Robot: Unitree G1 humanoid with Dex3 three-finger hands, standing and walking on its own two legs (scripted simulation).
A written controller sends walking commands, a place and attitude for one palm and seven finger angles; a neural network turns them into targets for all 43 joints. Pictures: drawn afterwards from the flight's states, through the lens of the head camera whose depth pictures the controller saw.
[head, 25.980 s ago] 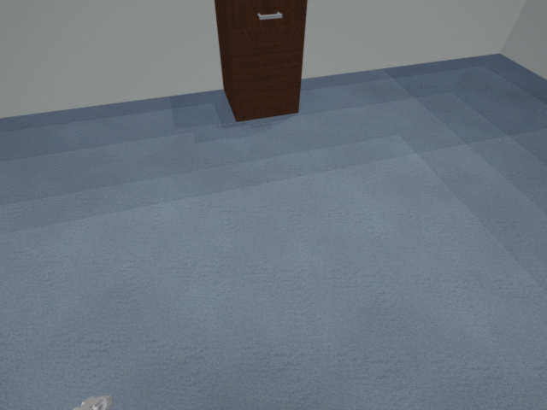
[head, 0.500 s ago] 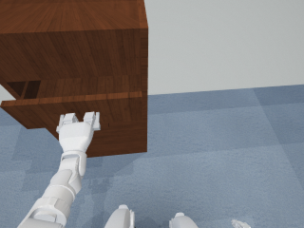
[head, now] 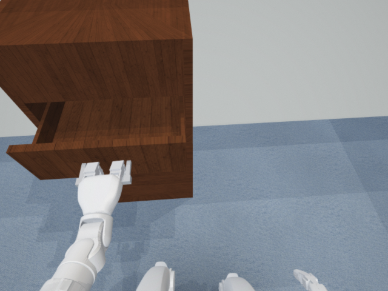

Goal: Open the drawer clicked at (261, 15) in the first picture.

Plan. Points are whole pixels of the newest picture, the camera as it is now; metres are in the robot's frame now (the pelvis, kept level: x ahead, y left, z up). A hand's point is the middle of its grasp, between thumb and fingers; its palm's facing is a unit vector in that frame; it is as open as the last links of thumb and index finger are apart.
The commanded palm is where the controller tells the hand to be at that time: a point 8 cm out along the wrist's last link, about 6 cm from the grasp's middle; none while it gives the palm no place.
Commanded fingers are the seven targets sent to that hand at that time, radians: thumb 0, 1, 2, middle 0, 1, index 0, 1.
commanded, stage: pull the drawer open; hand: left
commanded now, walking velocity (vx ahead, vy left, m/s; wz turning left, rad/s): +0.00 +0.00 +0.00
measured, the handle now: (105, 173) +0.38 +0.23 -0.04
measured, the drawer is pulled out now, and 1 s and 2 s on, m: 0.14 0.25 0.30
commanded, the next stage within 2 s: open the thumb to release the handle in 1.60 s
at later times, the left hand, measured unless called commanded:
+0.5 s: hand (106, 225) +0.26 +0.21 -0.06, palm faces -0.03 -0.06 -1.00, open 5.2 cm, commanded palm +0.23 +0.20 -0.01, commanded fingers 0.00 0.90 0.90 -0.40 -1.35 -0.40 -1.35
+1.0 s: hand (103, 251) +0.21 +0.20 -0.06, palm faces -0.04 -0.07 -1.00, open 5.2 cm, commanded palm +0.18 +0.20 -0.01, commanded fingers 0.00 0.90 0.90 -0.40 -1.35 -0.40 -1.35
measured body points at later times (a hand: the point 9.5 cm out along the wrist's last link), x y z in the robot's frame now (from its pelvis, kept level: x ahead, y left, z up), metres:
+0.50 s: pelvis +0.01 -0.01 +0.00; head +0.08 -0.01 +0.44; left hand +0.26 +0.21 -0.01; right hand +0.17 -0.25 -0.12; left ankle +0.03 +0.11 -0.65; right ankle -0.01 -0.12 -0.65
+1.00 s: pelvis +0.00 -0.01 -0.01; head +0.07 -0.03 +0.44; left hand +0.21 +0.20 -0.01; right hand +0.20 -0.23 -0.12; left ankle +0.03 +0.11 -0.65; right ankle -0.01 -0.12 -0.65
